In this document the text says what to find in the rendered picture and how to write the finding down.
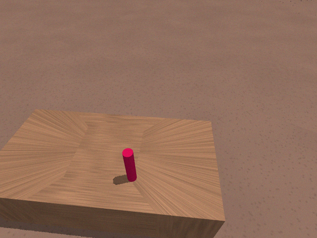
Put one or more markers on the can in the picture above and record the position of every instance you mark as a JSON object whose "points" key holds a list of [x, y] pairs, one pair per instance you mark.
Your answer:
{"points": [[129, 162]]}

